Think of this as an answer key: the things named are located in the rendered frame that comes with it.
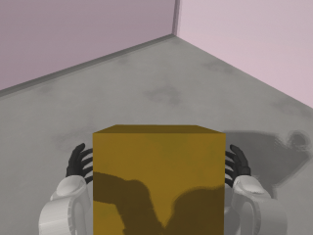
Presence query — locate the robot right hand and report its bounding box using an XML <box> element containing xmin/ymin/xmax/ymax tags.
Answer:
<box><xmin>225</xmin><ymin>144</ymin><xmax>251</xmax><ymax>188</ymax></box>

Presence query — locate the right robot forearm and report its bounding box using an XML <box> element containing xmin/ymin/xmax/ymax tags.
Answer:
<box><xmin>231</xmin><ymin>175</ymin><xmax>289</xmax><ymax>235</ymax></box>

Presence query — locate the left robot forearm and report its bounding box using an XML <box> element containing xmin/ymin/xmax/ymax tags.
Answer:
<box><xmin>38</xmin><ymin>175</ymin><xmax>91</xmax><ymax>235</ymax></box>

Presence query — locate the robot left hand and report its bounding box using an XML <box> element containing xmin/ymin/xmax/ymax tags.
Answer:
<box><xmin>66</xmin><ymin>143</ymin><xmax>93</xmax><ymax>184</ymax></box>

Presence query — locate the carton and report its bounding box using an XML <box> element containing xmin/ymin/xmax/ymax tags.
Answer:
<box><xmin>92</xmin><ymin>124</ymin><xmax>226</xmax><ymax>235</ymax></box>

